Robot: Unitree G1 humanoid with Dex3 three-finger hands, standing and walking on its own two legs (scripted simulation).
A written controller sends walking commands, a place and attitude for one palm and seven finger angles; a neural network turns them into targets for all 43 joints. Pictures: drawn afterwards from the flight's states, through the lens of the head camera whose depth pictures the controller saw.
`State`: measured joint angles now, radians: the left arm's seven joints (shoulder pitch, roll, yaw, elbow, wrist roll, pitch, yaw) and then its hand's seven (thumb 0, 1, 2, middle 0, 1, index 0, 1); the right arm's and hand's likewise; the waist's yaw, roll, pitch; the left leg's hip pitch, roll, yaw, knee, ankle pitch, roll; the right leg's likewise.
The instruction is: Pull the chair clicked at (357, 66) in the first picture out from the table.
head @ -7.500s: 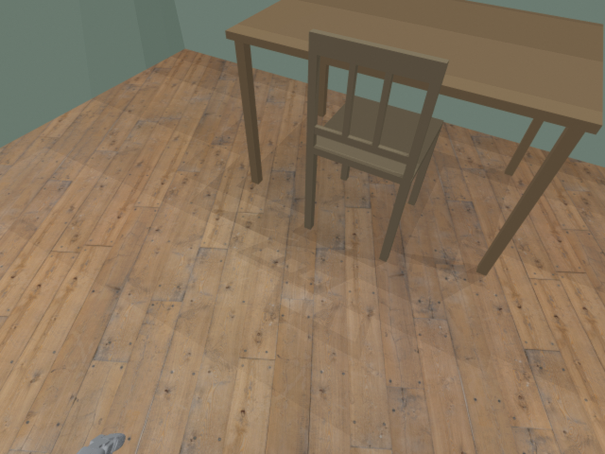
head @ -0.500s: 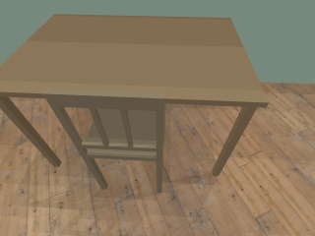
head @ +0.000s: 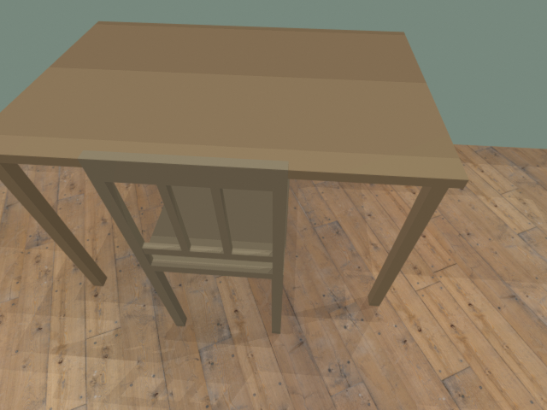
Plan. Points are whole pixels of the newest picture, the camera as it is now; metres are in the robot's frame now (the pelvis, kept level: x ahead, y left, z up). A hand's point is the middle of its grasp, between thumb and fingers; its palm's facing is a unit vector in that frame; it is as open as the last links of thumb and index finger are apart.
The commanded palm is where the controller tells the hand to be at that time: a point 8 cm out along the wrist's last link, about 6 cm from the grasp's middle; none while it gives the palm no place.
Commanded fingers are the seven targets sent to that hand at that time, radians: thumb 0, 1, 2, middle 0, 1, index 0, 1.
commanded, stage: shuffle to correct the standing spot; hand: left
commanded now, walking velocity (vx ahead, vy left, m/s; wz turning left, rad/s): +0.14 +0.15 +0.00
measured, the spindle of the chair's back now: (175, 218) +0.51 +0.26 -0.12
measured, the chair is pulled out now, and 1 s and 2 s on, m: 0.00 0.00 0.00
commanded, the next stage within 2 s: come to a stop and stand still in 0.28 s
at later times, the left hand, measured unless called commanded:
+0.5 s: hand out of the picture +0.08 +0.24 -0.18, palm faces +0.06 -0.98 -0.21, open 7.4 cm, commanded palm none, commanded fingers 0.00 0.90 0.90 -0.20 -0.30 -0.20 -0.30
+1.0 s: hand out of the picture +0.14 +0.24 -0.19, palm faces +0.06 -0.98 -0.21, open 7.3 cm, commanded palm none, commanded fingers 0.00 0.90 0.90 -0.20 -0.30 -0.20 -0.30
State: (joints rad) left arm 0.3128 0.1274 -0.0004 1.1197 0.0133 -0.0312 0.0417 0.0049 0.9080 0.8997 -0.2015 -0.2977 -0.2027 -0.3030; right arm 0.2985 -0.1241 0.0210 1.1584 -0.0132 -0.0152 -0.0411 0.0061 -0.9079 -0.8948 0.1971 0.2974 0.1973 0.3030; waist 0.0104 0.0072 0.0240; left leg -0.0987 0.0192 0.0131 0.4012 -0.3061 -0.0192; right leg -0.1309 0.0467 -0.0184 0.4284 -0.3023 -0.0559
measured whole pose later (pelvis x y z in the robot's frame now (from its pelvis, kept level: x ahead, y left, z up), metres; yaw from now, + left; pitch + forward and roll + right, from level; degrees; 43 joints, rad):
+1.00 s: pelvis +0.07 +0.06 -0.01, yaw +1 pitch +0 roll +1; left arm 0.17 0.19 0.05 0.96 0.03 0.03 0.04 0.00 0.91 0.90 -0.20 -0.30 -0.21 -0.30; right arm 0.18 -0.19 -0.05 0.99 -0.01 0.01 -0.02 0.01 -0.91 -0.90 0.19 0.30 0.19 0.30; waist 0.01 -0.05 0.09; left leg -0.24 0.00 0.02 0.56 -0.32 -0.02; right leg -0.39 -0.02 -0.03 0.58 -0.18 -0.02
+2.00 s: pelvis +0.08 +0.03 +0.00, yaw +0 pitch +0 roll +1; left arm 0.30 0.17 -0.01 1.06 0.01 -0.03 0.04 0.00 0.91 0.90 -0.20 -0.30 -0.20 -0.30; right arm 0.26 -0.17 0.02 1.09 -0.01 -0.01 -0.02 0.01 -0.91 -0.89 0.20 0.30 0.20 0.30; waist 0.00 -0.01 0.02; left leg -0.17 0.04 0.01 0.45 -0.27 -0.04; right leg -0.13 0.05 0.00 0.46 -0.33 -0.06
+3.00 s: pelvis +0.06 +0.05 +0.00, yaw +0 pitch -1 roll +0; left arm 0.34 0.15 -0.03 1.09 0.01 -0.02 0.04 0.00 0.91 0.90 -0.20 -0.30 -0.20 -0.30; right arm 0.28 -0.14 0.02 1.14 -0.01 -0.02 -0.02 0.01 -0.91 -0.89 0.20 0.30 0.20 0.30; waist 0.01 -0.02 0.02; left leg -0.17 0.02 0.02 0.42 -0.23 -0.01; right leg -0.13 0.02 0.00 0.43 -0.28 -0.03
